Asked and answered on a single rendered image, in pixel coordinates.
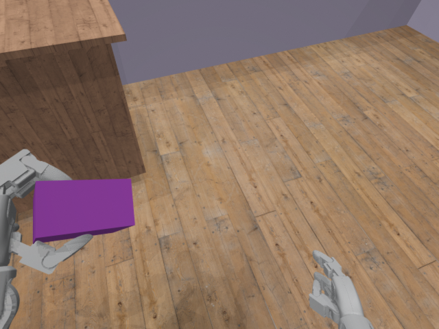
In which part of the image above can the table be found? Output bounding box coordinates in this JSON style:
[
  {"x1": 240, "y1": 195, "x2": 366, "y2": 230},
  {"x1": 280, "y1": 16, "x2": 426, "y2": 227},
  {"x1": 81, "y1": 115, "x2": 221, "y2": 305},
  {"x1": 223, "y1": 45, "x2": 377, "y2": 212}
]
[{"x1": 0, "y1": 0, "x2": 146, "y2": 214}]

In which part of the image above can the robot left forearm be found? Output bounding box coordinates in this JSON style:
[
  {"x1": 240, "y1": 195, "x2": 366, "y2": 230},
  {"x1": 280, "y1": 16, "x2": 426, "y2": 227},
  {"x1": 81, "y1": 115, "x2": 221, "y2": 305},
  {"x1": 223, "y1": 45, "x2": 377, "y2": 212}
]
[{"x1": 0, "y1": 266, "x2": 20, "y2": 329}]

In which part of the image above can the robot right hand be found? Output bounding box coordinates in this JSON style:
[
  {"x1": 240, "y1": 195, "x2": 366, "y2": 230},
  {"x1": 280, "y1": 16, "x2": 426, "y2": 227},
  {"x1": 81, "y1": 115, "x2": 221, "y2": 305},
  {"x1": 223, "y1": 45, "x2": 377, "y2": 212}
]
[{"x1": 309, "y1": 250, "x2": 364, "y2": 324}]

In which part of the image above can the sponge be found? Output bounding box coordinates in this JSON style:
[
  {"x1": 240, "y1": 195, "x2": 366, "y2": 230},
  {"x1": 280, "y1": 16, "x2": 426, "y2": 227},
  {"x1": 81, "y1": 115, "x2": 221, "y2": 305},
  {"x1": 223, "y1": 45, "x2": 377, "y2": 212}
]
[{"x1": 33, "y1": 179, "x2": 135, "y2": 244}]

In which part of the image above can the robot left hand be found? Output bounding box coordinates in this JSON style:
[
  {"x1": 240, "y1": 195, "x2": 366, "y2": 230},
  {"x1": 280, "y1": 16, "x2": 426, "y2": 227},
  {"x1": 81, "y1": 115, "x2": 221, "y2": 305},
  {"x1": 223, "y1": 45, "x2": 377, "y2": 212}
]
[{"x1": 0, "y1": 149, "x2": 93, "y2": 274}]

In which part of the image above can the robot right forearm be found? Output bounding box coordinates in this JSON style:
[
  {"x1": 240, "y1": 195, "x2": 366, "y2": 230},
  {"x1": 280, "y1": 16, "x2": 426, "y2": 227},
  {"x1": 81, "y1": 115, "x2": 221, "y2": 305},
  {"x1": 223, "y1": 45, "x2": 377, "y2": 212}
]
[{"x1": 338, "y1": 314, "x2": 374, "y2": 329}]

